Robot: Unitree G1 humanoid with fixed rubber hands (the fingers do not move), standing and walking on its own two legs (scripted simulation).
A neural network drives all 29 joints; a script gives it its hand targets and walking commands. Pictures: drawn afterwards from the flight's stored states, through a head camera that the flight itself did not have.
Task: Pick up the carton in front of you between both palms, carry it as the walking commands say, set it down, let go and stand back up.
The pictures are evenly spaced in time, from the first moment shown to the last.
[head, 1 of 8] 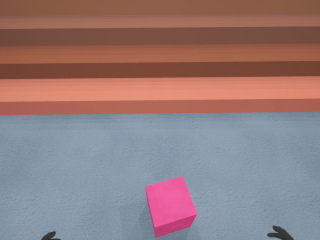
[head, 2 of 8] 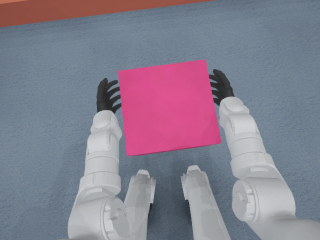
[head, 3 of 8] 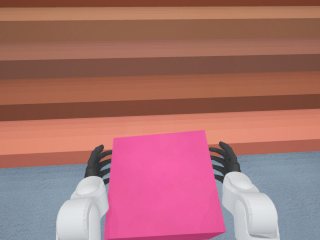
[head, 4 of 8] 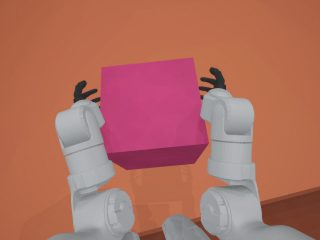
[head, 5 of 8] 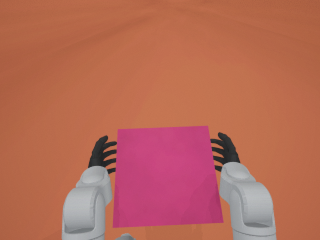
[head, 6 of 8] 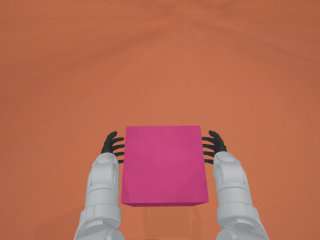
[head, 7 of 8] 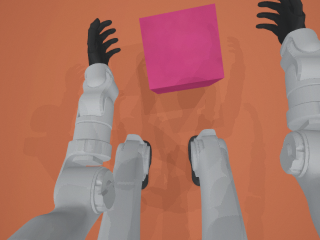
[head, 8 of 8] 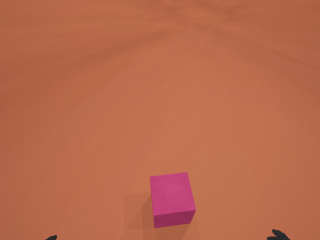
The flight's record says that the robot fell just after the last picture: no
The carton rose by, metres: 1.70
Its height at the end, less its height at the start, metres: +0.96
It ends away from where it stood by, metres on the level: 5.31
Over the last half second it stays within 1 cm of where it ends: yes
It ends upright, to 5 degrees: yes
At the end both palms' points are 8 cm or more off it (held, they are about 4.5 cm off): yes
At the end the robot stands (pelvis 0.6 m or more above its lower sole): yes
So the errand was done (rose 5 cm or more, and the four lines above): yes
